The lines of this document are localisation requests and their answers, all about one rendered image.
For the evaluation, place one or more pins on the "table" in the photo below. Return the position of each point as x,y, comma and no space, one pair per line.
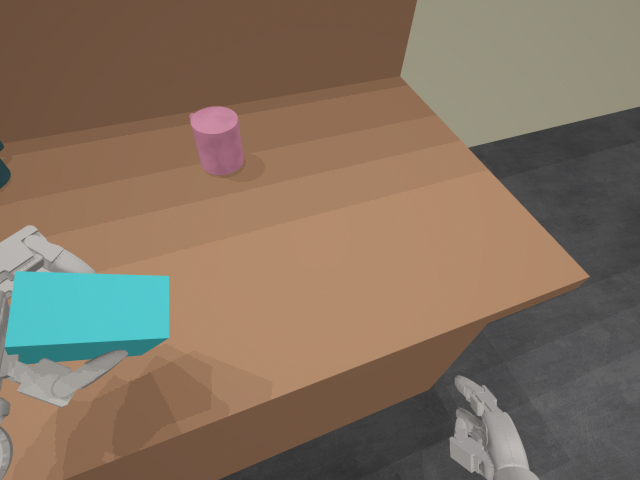
342,269

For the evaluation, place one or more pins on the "sponge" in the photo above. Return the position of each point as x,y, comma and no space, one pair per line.
80,316

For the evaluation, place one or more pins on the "robot left hand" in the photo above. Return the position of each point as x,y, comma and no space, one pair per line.
48,381

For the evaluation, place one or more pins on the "robot right hand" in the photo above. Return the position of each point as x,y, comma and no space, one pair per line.
495,442

